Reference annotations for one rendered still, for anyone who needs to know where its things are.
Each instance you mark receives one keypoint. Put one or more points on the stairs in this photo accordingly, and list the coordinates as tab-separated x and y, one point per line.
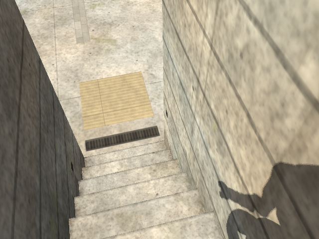
139	192

